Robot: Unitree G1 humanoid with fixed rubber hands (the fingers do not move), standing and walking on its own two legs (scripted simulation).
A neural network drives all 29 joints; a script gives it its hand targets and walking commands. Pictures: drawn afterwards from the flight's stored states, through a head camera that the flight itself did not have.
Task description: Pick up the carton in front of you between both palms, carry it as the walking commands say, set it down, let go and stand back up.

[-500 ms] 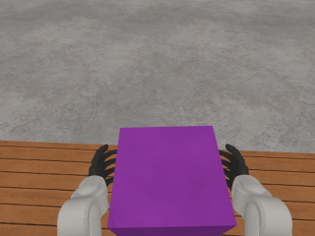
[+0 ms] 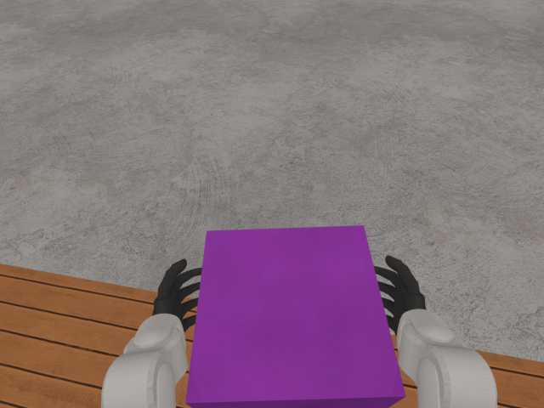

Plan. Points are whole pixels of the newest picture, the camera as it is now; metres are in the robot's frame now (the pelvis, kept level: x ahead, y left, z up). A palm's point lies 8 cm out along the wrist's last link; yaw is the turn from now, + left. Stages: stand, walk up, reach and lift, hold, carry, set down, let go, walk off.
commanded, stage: carry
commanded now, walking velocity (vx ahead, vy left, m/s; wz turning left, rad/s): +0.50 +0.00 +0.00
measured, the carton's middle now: (287, 335) +0.23 +0.01 +0.00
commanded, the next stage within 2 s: none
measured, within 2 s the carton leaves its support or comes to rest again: neither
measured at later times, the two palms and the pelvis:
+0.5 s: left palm (209, 126) +0.68 +0.17 +0.06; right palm (345, 127) +0.65 -0.13 +0.07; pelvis +0.32 +0.05 -0.01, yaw -3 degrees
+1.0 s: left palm (213, 60) +0.98 +0.20 +0.08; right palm (318, 52) +1.01 -0.10 +0.08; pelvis +0.67 +0.02 -0.02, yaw +2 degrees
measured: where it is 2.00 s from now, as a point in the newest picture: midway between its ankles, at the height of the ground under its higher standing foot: (282, 203)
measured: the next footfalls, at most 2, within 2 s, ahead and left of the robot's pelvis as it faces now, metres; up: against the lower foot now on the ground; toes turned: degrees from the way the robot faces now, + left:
left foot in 0.26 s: +0.37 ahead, +0.11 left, +0.00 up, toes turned +5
right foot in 0.72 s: +0.62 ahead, -0.06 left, -0.01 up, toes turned -2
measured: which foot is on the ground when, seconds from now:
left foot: up 0.00-0.24, down 0.26-0.76, up 0.78-1.00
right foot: down 0.00-0.28, up 0.30-0.70, down 0.72-1.00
